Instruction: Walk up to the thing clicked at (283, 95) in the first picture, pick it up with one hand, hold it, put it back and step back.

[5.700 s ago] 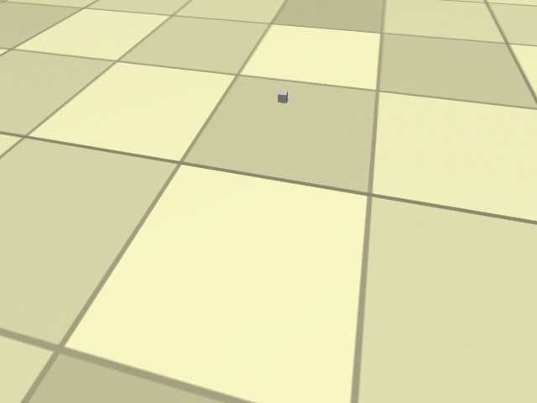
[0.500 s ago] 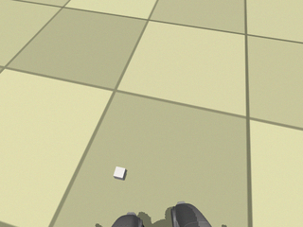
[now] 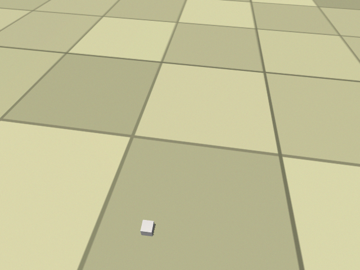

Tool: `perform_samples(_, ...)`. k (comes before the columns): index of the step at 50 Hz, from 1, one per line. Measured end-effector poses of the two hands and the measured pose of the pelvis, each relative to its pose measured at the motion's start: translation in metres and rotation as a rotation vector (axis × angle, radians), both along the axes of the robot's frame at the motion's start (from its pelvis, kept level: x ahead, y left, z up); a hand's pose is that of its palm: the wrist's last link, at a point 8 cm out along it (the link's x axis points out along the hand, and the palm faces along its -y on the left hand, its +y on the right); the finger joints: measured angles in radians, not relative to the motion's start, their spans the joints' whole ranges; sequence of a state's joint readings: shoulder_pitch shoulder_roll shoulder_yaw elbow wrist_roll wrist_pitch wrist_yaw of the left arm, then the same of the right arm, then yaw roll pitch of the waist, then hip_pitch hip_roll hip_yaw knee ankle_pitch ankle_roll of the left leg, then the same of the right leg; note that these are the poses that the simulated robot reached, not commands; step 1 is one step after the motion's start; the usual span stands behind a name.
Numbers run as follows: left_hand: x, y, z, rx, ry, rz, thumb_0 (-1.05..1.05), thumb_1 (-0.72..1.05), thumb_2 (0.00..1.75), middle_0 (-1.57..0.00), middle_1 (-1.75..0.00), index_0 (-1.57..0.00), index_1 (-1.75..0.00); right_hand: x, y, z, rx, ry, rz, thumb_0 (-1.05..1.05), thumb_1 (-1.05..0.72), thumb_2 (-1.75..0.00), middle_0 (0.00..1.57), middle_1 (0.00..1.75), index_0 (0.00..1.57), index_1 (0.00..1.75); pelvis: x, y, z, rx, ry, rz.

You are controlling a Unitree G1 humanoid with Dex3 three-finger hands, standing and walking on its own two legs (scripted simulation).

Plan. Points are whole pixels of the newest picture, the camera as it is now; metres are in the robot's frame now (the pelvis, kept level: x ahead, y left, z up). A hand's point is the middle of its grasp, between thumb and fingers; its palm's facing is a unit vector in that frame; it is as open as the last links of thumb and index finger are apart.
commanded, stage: walk up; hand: left
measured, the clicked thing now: (147, 228) +0.49 +0.18 -0.73
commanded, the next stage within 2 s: stand in 1.74 s
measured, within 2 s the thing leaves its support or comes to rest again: neither
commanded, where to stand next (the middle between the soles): +0.11 -0.07 m, yaw +3 degrees
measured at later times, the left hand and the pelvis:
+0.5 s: hand out of the picture +0.10 +0.23 -0.15, palm faces +0.00 -0.94 -0.35, open 7.4 cm; pelvis +0.04 -0.03 +0.00, yaw +0 degrees
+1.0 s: hand out of the picture +0.17 +0.20 -0.13, palm faces +0.01 -0.94 -0.35, open 7.4 cm; pelvis +0.06 -0.06 +0.02, yaw +1 degrees
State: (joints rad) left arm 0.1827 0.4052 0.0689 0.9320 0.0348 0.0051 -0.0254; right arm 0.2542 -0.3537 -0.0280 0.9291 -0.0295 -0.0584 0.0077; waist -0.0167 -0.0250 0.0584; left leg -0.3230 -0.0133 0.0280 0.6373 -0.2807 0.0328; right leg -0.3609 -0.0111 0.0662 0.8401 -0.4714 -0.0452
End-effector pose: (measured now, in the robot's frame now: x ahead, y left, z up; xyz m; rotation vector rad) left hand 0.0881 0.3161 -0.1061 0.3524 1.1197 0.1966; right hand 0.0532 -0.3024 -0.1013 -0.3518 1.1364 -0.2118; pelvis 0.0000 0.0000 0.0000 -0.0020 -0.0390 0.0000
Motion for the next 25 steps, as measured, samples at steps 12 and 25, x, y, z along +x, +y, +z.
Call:
perform_samples(12,-0.038,-0.023,-0.005,-0.003,0.14,0.038,0.01,0.9,0.9,-0.2,-0.3,-0.2,-0.3,-0.012,-0.049,0.006,-0.053,0.11,-0.048,0.01,-0.9,-0.9,0.21,0.3,0.21,0.3,0.012,-0.023,0.004,-0.029,0.026,-0.007)
perform_samples(25,0.003,-0.041,-0.008,-0.025,0.107,0.065,0.01,0.9,0.9,-0.2,-0.3,-0.2,-0.3,0.067,-0.026,-0.003,0.027,0.017,0.029,0.01,-0.9,-0.9,0.21,0.3,0.21,0.3,0.042,-0.032,0.004,0.0,0.019,0.009)
